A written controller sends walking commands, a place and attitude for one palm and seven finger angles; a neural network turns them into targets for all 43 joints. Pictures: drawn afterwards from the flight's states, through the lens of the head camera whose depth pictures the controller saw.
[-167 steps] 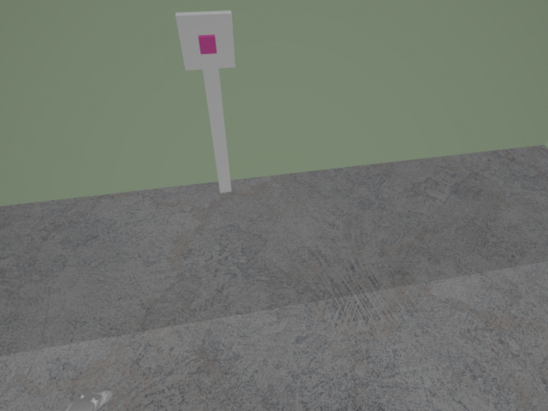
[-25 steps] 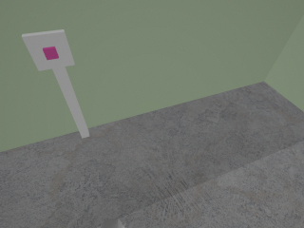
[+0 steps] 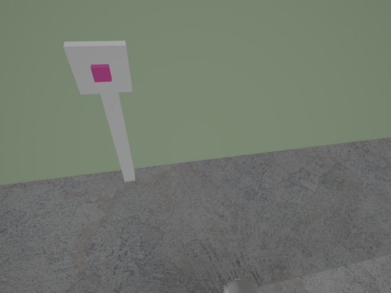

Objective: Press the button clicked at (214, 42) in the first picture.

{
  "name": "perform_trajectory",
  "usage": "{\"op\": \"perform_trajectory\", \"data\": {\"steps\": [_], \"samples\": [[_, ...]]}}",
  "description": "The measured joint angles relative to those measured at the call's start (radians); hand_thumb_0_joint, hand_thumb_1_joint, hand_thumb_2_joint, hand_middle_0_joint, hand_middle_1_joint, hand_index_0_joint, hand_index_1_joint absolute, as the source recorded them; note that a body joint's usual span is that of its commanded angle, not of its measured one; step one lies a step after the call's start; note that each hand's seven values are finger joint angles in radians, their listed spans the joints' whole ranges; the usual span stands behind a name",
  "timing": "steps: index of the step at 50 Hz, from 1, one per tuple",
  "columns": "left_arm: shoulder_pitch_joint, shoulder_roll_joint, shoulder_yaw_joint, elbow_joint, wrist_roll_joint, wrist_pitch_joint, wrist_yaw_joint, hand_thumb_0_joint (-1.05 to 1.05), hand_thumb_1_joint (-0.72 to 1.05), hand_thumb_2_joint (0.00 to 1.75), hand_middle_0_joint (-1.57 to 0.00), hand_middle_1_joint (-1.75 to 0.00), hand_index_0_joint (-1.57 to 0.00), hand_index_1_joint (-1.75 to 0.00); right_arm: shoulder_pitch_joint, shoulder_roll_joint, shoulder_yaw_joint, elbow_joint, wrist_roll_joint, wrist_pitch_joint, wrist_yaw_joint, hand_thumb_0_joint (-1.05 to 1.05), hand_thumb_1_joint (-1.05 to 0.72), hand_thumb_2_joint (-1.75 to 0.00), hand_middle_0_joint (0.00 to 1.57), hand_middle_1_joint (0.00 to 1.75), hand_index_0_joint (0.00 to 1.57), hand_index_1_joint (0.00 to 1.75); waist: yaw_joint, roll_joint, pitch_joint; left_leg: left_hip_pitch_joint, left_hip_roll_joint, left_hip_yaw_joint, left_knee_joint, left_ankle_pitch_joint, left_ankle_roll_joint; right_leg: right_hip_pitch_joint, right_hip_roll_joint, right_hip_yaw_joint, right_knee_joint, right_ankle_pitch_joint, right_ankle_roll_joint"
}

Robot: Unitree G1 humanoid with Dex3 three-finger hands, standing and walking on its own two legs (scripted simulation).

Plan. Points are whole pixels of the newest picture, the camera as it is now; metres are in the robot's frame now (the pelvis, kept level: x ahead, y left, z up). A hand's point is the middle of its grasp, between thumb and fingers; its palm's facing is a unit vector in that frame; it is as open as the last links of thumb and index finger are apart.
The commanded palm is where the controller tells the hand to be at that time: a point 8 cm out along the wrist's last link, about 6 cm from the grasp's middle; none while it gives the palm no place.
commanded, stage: turn to face it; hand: left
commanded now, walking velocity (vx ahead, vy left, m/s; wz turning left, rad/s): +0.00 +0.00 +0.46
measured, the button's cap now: (101, 72) +0.74 +0.36 -0.01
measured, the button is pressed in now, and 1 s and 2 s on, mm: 0 0 0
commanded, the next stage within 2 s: take the last steps up to it in 0.38 s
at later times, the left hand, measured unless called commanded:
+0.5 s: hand out of the picture +0.09 +0.13 -0.15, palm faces +0.25 -0.93 -0.27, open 7.3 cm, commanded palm none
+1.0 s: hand out of the picture +0.02 +0.17 -0.18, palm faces +0.35 -0.92 -0.17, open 7.4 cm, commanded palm none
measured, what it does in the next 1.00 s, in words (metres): steps on the spot, turning left: right foot, then left foot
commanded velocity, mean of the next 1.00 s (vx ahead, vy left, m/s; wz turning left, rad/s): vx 0.16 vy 0.01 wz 0.16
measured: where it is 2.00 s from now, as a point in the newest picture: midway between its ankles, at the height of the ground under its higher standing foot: (183, 275)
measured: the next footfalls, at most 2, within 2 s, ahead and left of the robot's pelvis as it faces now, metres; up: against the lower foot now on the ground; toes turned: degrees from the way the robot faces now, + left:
right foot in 0.28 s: +0.12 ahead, -0.15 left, +0.00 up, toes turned +2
left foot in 0.78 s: +0.03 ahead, +0.09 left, +0.00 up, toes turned +23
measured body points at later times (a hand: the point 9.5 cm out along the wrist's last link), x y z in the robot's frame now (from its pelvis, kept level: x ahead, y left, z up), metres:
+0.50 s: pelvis +0.05 -0.07 +0.00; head +0.07 -0.10 +0.45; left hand +0.07 +0.18 -0.13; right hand +0.13 -0.31 -0.17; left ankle -0.01 +0.07 -0.66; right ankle +0.08 -0.15 -0.74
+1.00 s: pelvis +0.09 -0.01 +0.00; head +0.09 +0.01 +0.45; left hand +0.00 +0.21 -0.16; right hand +0.16 -0.23 -0.15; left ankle +0.00 +0.07 -0.74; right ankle +0.16 -0.12 -0.67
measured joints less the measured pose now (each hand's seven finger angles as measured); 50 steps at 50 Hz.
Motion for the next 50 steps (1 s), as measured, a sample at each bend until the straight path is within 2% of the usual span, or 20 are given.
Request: {"op": "perform_trajectory", "data": {"steps": [3,6,11,13,14,16,17,20,23,29,35,37,39,41,42,46,50], "samples": [[-0.050,0.004,0.007,-0.040,0.000,0.011,0.001,0.00,0.91,0.90,-0.19,-0.30,-0.20,-0.29,0.031,0.003,0.000,0.015,-0.003,0.025,0.007,-0.01,-0.94,-0.90,0.20,0.30,0.20,0.30,-0.006,-0.001,-0.012,0.015,-0.017,-0.029,-0.020,0.001,-0.005,-0.021,-0.005,0.013,-0.047,0.043,0.017],[-0.084,0.002,0.009,-0.062,-0.002,0.024,0.003,0.00,0.91,0.90,-0.19,-0.30,-0.20,-0.29,0.050,0.008,-0.004,0.015,-0.007,0.040,0.011,-0.01,-0.93,-0.90,0.20,0.30,0.20,0.30,-0.022,0.005,-0.025,0.022,-0.028,-0.053,-0.023,-0.006,-0.014,-0.001,0.000,0.015,-0.123,0.044,0.026],[-0.115,-0.010,0.001,-0.086,-0.008,0.029,0.007,0.00,0.91,0.90,-0.19,-0.30,-0.20,-0.29,0.058,0.007,-0.011,-0.002,-0.015,0.056,0.012,0.00,-0.91,-0.90,0.20,0.30,0.20,0.30,-0.053,0.036,-0.032,0.009,-0.032,-0.092,0.018,-0.037,-0.040,0.107,0.038,0.005,-0.324,-0.014,0.015],[-0.115,-0.016,-0.004,-0.097,-0.011,0.018,0.007,0.00,0.91,0.90,-0.19,-0.30,-0.20,-0.29,0.060,0.003,-0.014,-0.008,-0.013,0.061,0.013,0.00,-0.91,-0.90,0.20,0.30,0.20,0.30,-0.054,0.050,-0.036,-0.007,-0.034,-0.106,0.057,-0.061,-0.056,0.180,0.055,-0.004,-0.457,0.049,0.009],[-0.112,-0.019,-0.008,-0.102,-0.009,0.008,0.008,0.00,0.91,0.90,-0.19,-0.30,-0.20,-0.29,0.061,-0.001,-0.017,-0.011,-0.009,0.063,0.014,0.00,-0.91,-0.90,0.20,0.30,0.20,0.30,-0.051,0.057,-0.039,-0.023,-0.034,-0.113,0.093,-0.081,-0.066,0.214,0.058,-0.012,-0.523,0.104,-0.010],[-0.109,-0.033,-0.019,-0.103,-0.003,-0.006,0.010,0.00,0.91,0.90,-0.20,-0.30,-0.20,-0.29,0.046,-0.015,-0.024,-0.014,-0.004,0.075,0.014,0.00,-0.91,-0.90,0.20,0.30,0.20,0.30,-0.052,0.084,-0.029,-0.077,-0.031,-0.128,0.245,-0.220,-0.089,0.220,0.064,-0.037,-0.508,0.088,-0.069],[-0.103,-0.038,-0.025,-0.104,-0.002,-0.008,0.009,0.00,0.91,0.90,-0.20,-0.30,-0.20,-0.30,0.042,-0.021,-0.029,-0.018,-0.004,0.083,0.014,0.00,-0.91,-0.90,0.20,0.30,0.20,0.30,-0.054,0.090,-0.029,-0.111,-0.033,-0.129,0.341,-0.263,-0.096,0.229,0.059,-0.053,-0.508,0.073,-0.087],[-0.078,-0.050,-0.030,-0.103,-0.003,-0.003,0.012,0.00,0.90,0.90,-0.20,-0.30,-0.20,-0.30,0.024,-0.037,-0.037,-0.021,-0.007,0.098,0.019,0.00,-0.91,-0.90,0.20,0.30,0.20,0.30,-0.045,0.089,-0.030,-0.187,-0.016,-0.109,0.575,-0.253,-0.115,0.266,0.043,-0.084,-0.549,0.070,-0.104],[-0.051,-0.055,-0.031,-0.095,-0.003,-0.005,0.014,0.00,0.90,0.90,-0.20,-0.30,-0.20,-0.30,0.002,-0.053,-0.040,-0.026,-0.008,0.103,0.024,0.00,-0.91,-0.90,0.19,0.30,0.20,0.30,-0.034,0.083,-0.026,-0.216,0.012,-0.105,0.652,-0.202,-0.132,0.290,0.032,-0.108,-0.588,0.088,-0.107],[0.012,-0.030,-0.022,-0.066,0.005,-0.012,0.011,0.00,0.92,0.90,-0.20,-0.30,-0.20,-0.30,-0.043,-0.071,-0.038,-0.030,-0.012,0.112,0.029,0.00,-0.91,-0.90,0.19,0.30,0.20,0.30,0.005,0.065,-0.018,-0.168,0.047,-0.098,0.520,-0.190,-0.144,0.306,0.017,-0.147,-0.620,0.100,-0.106],[0.104,-0.001,-0.014,-0.001,0.014,-0.017,-0.003,0.00,0.91,0.90,-0.20,-0.30,-0.20,-0.30,-0.072,-0.064,-0.023,-0.037,-0.012,0.094,0.044,0.00,-0.91,-0.90,0.19,0.30,0.19,0.30,0.053,0.036,-0.036,-0.070,0.053,-0.046,0.295,-0.225,-0.115,0.317,0.002,-0.172,-0.638,0.102,-0.085],[0.136,0.011,-0.010,0.027,0.011,-0.011,-0.006,0.00,0.91,0.90,-0.20,-0.30,-0.20,-0.30,-0.075,-0.055,-0.015,-0.043,-0.011,0.076,0.045,0.00,-0.91,-0.90,0.19,0.30,0.19,0.30,0.062,0.022,-0.044,-0.012,0.048,-0.022,0.169,-0.190,-0.104,0.317,-0.006,-0.176,-0.624,0.090,-0.071],[0.168,0.016,-0.008,0.053,0.003,0.000,-0.011,0.00,0.91,0.90,-0.20,-0.30,-0.20,-0.30,-0.068,-0.051,-0.007,-0.052,-0.010,0.049,0.040,0.00,-0.91,-0.90,0.19,0.30,0.20,0.30,0.059,0.029,-0.061,0.047,0.050,-0.021,0.035,-0.122,-0.088,0.297,-0.005,-0.180,-0.561,0.040,-0.056],[0.179,0.024,-0.007,0.078,0.003,0.022,-0.013,0.00,0.91,0.90,-0.20,-0.30,-0.20,-0.30,-0.059,-0.029,0.000,-0.050,-0.013,0.033,0.031,0.00,-0.91,-0.90,0.19,0.30,0.20,0.30,0.056,0.009,-0.058,0.060,0.035,-0.012,0.052,-0.107,-0.071,0.245,-0.005,-0.123,-0.406,-0.082,-0.052],[0.182,0.025,-0.007,0.086,0.006,0.029,-0.016,0.00,0.91,0.90,-0.20,-0.30,-0.20,-0.30,-0.047,-0.019,0.006,-0.049,-0.014,0.028,0.028,0.00,-0.91,-0.90,0.19,0.30,0.20,0.30,0.053,0.004,-0.060,0.076,0.031,-0.007,0.043,-0.114,-0.066,0.211,0.001,-0.098,-0.321,-0.104,-0.055],[0.155,0.016,-0.009,0.089,0.010,0.026,-0.032,0.01,0.91,0.90,-0.19,-0.30,-0.20,-0.29,0.018,-0.002,0.011,-0.023,-0.009,0.012,0.005,0.00,-0.93,-0.90,0.20,0.30,0.20,0.30,0.029,0.005,-0.059,0.157,0.013,-0.008,-0.053,-0.100,-0.058,0.085,0.003,-0.047,-0.102,-0.019,-0.053],[0.095,0.006,-0.009,0.059,0.006,0.014,-0.035,0.01,0.91,0.90,-0.19,-0.30,-0.20,-0.29,0.088,0.006,0.017,0.023,-0.006,0.002,0.001,0.00,-0.94,-0.90,0.20,0.30,0.20,0.30,0.019,0.002,-0.045,0.227,-0.007,-0.005,-0.133,-0.086,-0.056,-0.002,-0.011,-0.021,-0.064,0.066,-0.039]]}}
